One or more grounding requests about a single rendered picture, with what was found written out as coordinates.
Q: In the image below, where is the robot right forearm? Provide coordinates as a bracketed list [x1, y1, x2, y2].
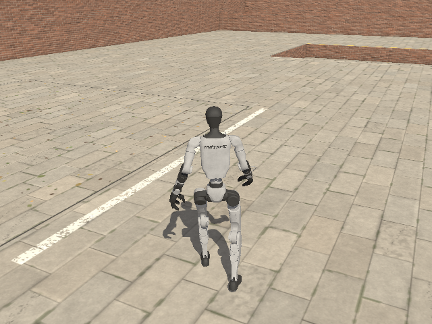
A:
[242, 160, 252, 179]

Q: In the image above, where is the left robot shin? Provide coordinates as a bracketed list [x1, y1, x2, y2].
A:
[198, 216, 209, 258]

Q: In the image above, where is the robot left forearm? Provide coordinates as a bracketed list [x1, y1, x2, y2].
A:
[172, 164, 188, 195]

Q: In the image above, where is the robot left upper arm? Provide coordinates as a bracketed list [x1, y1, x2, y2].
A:
[182, 136, 201, 174]

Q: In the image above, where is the right robot hand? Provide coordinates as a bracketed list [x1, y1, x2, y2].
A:
[238, 175, 253, 186]

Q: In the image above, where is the robot left foot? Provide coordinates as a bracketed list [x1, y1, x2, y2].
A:
[200, 251, 210, 267]

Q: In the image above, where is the left robot hand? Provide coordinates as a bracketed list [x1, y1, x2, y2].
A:
[169, 192, 185, 211]

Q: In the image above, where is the robot right upper arm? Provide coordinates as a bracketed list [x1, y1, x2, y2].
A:
[228, 135, 249, 171]

